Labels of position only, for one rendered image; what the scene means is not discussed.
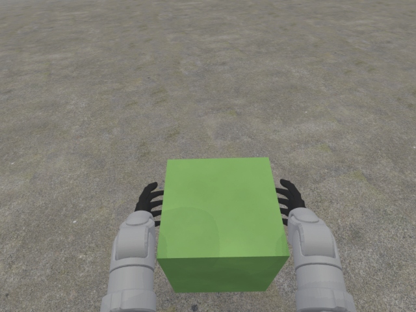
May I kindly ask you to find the robot right forearm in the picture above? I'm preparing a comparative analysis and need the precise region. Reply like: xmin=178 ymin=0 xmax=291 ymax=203
xmin=287 ymin=207 xmax=356 ymax=312

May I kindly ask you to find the robot right hand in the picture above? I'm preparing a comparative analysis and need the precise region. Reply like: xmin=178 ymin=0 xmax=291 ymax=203
xmin=276 ymin=179 xmax=306 ymax=226

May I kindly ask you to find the carton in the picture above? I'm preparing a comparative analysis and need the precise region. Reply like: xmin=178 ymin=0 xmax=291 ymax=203
xmin=156 ymin=157 xmax=290 ymax=293

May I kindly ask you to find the robot left hand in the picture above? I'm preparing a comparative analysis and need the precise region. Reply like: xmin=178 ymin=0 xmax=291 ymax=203
xmin=135 ymin=182 xmax=164 ymax=227

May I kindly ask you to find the robot left forearm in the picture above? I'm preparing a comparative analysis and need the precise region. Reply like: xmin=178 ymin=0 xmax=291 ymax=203
xmin=100 ymin=211 xmax=156 ymax=312

